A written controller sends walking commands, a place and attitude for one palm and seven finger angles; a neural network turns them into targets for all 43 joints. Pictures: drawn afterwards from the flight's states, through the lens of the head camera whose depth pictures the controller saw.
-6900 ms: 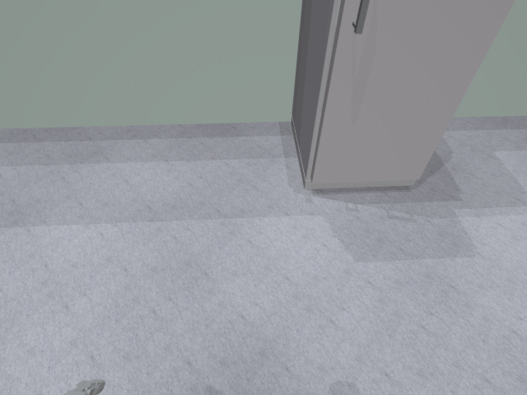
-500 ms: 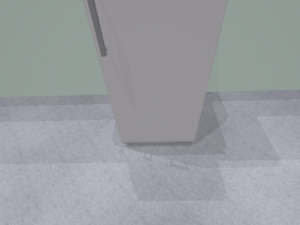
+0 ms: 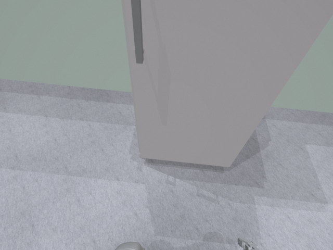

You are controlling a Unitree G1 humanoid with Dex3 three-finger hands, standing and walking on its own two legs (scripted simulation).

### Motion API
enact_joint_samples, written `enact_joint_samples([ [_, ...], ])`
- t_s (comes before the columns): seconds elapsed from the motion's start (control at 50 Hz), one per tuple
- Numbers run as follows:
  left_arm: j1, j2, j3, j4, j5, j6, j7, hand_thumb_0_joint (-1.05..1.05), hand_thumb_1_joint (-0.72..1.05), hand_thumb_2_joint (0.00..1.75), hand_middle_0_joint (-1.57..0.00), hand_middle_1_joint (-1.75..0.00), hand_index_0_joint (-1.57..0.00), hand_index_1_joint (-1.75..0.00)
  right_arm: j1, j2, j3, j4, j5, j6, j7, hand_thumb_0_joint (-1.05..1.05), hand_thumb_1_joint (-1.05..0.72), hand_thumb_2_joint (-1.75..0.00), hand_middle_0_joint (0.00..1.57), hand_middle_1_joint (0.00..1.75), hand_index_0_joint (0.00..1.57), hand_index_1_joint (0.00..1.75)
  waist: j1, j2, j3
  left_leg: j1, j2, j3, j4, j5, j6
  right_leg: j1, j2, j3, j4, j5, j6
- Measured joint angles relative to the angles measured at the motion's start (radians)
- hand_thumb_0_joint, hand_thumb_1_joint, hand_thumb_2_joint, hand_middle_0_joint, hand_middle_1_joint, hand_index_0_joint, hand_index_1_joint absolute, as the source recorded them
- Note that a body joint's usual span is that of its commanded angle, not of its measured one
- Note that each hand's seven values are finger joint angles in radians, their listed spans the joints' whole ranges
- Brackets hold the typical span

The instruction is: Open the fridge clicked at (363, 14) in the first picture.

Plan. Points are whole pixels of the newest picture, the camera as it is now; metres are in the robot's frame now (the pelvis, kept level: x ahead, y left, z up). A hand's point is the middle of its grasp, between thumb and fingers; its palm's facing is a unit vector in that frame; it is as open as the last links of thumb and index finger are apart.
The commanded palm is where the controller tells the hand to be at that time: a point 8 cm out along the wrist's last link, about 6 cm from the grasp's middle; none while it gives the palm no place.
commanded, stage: take the last steps up to it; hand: left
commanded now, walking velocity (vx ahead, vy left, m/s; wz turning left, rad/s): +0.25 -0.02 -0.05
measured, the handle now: (138, 6) +0.64 +0.16 +0.24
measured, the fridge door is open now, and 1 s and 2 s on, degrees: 0 0 0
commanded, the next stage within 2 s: come to a stop and stand still in 0.24 s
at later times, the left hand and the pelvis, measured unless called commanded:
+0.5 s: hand (124, 199) +0.26 +0.15 -0.15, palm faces -0.05 -0.97 -0.22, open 7.4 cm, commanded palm none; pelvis +0.15 -0.02 +0.01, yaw -2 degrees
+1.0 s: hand (90, 239) +0.15 +0.22 -0.16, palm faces +0.00 -0.98 -0.19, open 7.4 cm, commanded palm none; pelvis +0.13 +0.03 +0.02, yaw -3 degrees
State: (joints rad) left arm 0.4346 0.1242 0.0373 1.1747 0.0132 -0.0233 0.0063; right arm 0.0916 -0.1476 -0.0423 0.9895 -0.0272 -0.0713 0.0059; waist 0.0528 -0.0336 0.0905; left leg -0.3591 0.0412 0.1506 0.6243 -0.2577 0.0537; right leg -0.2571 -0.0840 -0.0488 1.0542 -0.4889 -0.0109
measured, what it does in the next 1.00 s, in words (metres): walks ahead: right foot, then left foot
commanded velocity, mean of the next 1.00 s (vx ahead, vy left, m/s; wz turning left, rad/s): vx -0.01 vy -0.04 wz -0.01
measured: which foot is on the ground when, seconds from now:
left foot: down 0.00-0.38, up 0.40-0.70, down 0.72-1.00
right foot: up 0.00-0.34, down 0.36-0.74, up 0.76-1.00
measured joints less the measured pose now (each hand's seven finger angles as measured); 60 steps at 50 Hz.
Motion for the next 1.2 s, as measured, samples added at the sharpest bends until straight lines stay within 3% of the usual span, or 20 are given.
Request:
enact_joint_samples([
  [0.04,-0.043,0.018,0.009,-0.016,0.004,0.002,-0.005,0.01,0.91,0.90,-0.20,-0.30,-0.20,-0.30,0.023,0.015,0.004,0.008,0.001,-0.005,-0.008,0.00,-0.91,-0.90,0.20,0.29,0.20,0.30,-0.011,-0.004,-0.009,0.055,-0.009,0.012,-0.057,0.006,-0.004,-0.103,-0.004,-0.005,0.111,0.064,-0.005],
  [0.08,-0.088,0.033,0.018,-0.047,0.009,0.004,-0.007,0.01,0.91,0.90,-0.20,-0.30,-0.20,-0.30,0.054,0.020,-0.014,0.010,0.015,-0.016,-0.025,-0.02,-0.93,-0.90,0.20,0.29,0.20,0.30,-0.021,-0.006,-0.023,0.107,-0.022,0.021,-0.123,0.017,0.002,-0.180,-0.012,-0.012,0.105,0.115,-0.001],
  [0.16,-0.173,0.054,0.029,-0.112,0.014,0.007,-0.009,0.01,0.91,0.90,-0.19,-0.30,-0.19,-0.30,0.109,-0.010,-0.017,0.031,0.007,-0.011,-0.027,-0.03,-0.95,-0.90,0.20,0.29,0.20,0.30,-0.036,-0.004,-0.051,0.193,-0.043,0.035,-0.224,0.027,0.007,-0.258,-0.027,-0.022,-0.038,0.199,0.013],
  [0.26,-0.269,0.064,0.027,-0.167,0.013,0.010,-0.013,0.00,0.91,0.90,-0.19,-0.30,-0.19,-0.30,0.180,-0.022,-0.013,0.072,-0.001,0.010,-0.020,-0.02,-0.93,-0.90,0.20,0.29,0.20,0.30,-0.062,0.010,-0.052,0.266,-0.052,0.036,-0.252,-0.011,-0.006,-0.235,-0.023,-0.027,-0.267,0.250,0.016],
  [0.36,-0.310,0.064,0.014,-0.189,0.014,-0.007,-0.015,0.00,0.91,0.90,-0.19,-0.30,-0.19,-0.30,0.250,-0.015,-0.006,0.111,-0.002,0.029,-0.017,-0.01,-0.92,-0.90,0.20,0.29,0.20,0.30,-0.091,0.034,-0.039,0.291,-0.027,0.035,-0.141,-0.128,-0.040,-0.104,0.018,-0.058,-0.487,0.324,-0.005],
  [0.42,-0.322,0.044,0.000,-0.179,0.008,-0.035,-0.005,0.00,0.91,0.90,-0.19,-0.30,-0.19,-0.30,0.252,-0.016,0.000,0.134,0.011,0.050,-0.022,0.00,-0.91,-0.90,0.20,0.29,0.20,0.30,-0.097,0.072,-0.013,0.188,0.001,-0.030,0.140,-0.248,-0.056,-0.085,0.044,-0.081,-0.447,0.270,-0.036],
  [0.46,-0.318,0.031,-0.012,-0.170,0.005,-0.032,0.004,0.00,0.91,0.90,-0.19,-0.30,-0.20,-0.30,0.235,-0.013,0.003,0.138,0.018,0.068,-0.028,0.00,-0.91,-0.90,0.20,0.29,0.20,0.30,-0.095,0.077,-0.004,0.117,-0.007,-0.075,0.267,-0.284,-0.067,-0.062,0.051,-0.083,-0.462,0.250,-0.044],
  [0.5,-0.312,0.019,-0.020,-0.160,0.006,-0.012,0.013,0.00,0.91,0.90,-0.20,-0.30,-0.20,-0.30,0.212,-0.007,0.004,0.130,0.023,0.084,-0.033,0.00,-0.91,-0.90,0.20,0.29,0.20,0.30,-0.094,0.073,0.000,0.067,-0.009,-0.096,0.290,-0.277,-0.077,-0.043,0.052,-0.080,-0.492,0.260,-0.040],
  [0.62,-0.316,0.027,0.003,-0.165,0.008,0.034,0.027,-0.01,0.93,0.90,-0.20,-0.30,-0.20,-0.30,0.141,0.007,-0.003,0.079,0.020,0.109,-0.030,0.00,-0.91,-0.90,0.19,0.29,0.20,0.30,-0.074,0.055,0.019,-0.010,-0.005,-0.114,0.217,-0.208,-0.097,-0.034,0.040,-0.080,-0.515,0.274,-0.027],
  [0.7,-0.301,0.045,0.015,-0.173,0.008,0.053,0.027,0.00,0.92,0.90,-0.20,-0.30,-0.20,-0.30,0.111,-0.012,-0.013,0.053,0.017,0.108,-0.030,0.01,-0.93,-0.90,0.20,0.29,0.20,0.30,-0.064,0.038,0.023,0.026,-0.008,-0.098,0.074,-0.097,-0.096,-0.051,0.028,-0.078,-0.480,0.265,-0.004],
  [0.74,-0.289,0.060,0.021,-0.173,0.003,0.065,0.025,0.00,0.92,0.90,-0.20,-0.30,-0.20,-0.30,0.110,-0.015,-0.014,0.040,0.013,0.095,-0.028,0.01,-0.93,-0.90,0.20,0.29,0.20,0.30,-0.062,0.018,0.017,0.050,-0.014,-0.087,0.004,-0.020,-0.064,-0.073,0.019,-0.070,-0.434,0.243,0.011],
  [0.8,-0.270,0.079,0.028,-0.162,0.001,0.085,0.025,0.00,0.92,0.90,-0.20,-0.30,-0.20,-0.30,0.108,-0.005,-0.005,0.027,0.002,0.087,-0.032,0.01,-0.92,-0.90,0.20,0.29,0.20,0.30,-0.054,-0.005,0.004,0.055,-0.022,-0.072,-0.018,-0.006,-0.016,-0.123,0.047,0.002,-0.276,0.073,0.019],
  [0.9,-0.220,0.090,0.028,-0.131,0.005,0.079,0.010,0.00,0.91,0.90,-0.20,-0.30,-0.20,-0.30,0.100,0.004,0.010,0.033,0.000,0.081,-0.042,0.00,-0.92,-0.90,0.20,0.29,0.20,0.30,-0.047,-0.005,-0.037,0.087,-0.023,-0.068,-0.148,0.070,-0.006,-0.124,0.068,0.047,-0.132,0.071,0.034],
  [1.08,-0.166,0.072,0.010,-0.080,0.004,0.085,0.001,0.01,0.91,0.90,-0.19,-0.30,-0.19,-0.30,0.102,-0.005,0.000,0.042,-0.001,0.073,-0.033,0.00,-0.91,-0.90,0.20,0.29,0.20,0.30,-0.074,0.022,-0.068,0.086,-0.007,-0.062,-0.234,0.141,-0.020,0.022,0.047,0.029,-0.339,0.026,0.037],
  [1.16,-0.163,0.057,-0.001,-0.079,0.001,0.058,0.006,0.01,0.91,0.90,-0.19,-0.30,-0.20,-0.30,0.129,-0.011,-0.007,0.071,0.005,0.081,-0.027,0.00,-0.91,-0.90,0.20,0.29,0.20,0.30,-0.074,0.020,-0.074,0.065,-0.016,-0.058,-0.217,0.150,-0.043,0.115,0.039,0.015,-0.585,0.155,0.022],
  [1.2,-0.164,0.033,-0.010,-0.066,0.001,0.047,0.012,0.00,0.91,0.90,-0.19,-0.30,-0.20,-0.30,0.145,-0.023,-0.010,0.092,0.011,0.090,-0.026,0.00,-0.91,-0.90,0.20,0.29,0.20,0.30,-0.077,0.052,-0.067,0.061,-0.003,-0.074,-0.189,0.134,-0.058,0.129,0.055,0.002,-0.599,0.192,0.018],
])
